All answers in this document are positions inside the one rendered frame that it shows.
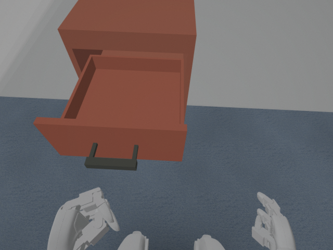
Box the right robot thigh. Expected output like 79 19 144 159
194 237 225 250

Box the right robot hand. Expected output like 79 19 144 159
252 192 296 250

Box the left robot thigh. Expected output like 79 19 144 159
118 234 149 250

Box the handle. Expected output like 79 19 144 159
84 143 138 171

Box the cabinet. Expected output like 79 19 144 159
58 0 197 120

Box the robot thigh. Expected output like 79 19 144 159
118 234 149 250
194 237 225 250

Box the left robot hand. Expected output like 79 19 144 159
47 187 120 250

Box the drawer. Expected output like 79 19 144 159
33 55 187 161

